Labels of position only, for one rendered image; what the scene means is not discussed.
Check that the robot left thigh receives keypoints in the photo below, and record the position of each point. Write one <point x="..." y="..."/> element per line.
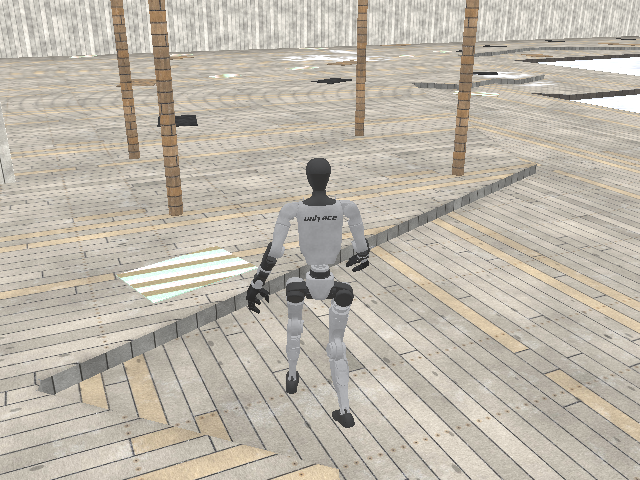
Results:
<point x="295" y="295"/>

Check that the robot left hand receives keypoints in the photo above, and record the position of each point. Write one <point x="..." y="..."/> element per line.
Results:
<point x="252" y="299"/>

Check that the robot right hand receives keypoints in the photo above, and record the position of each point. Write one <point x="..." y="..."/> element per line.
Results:
<point x="353" y="260"/>

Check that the left robot foot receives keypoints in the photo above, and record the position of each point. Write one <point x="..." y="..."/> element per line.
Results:
<point x="291" y="386"/>

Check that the robot left upper arm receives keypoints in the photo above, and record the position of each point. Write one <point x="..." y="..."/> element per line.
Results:
<point x="287" y="212"/>

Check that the right robot forearm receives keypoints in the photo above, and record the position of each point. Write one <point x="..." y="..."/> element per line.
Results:
<point x="363" y="256"/>

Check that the left robot forearm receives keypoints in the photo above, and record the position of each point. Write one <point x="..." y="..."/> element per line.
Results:
<point x="264" y="269"/>

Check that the robot right upper arm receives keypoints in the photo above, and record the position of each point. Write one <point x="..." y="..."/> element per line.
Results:
<point x="351" y="211"/>

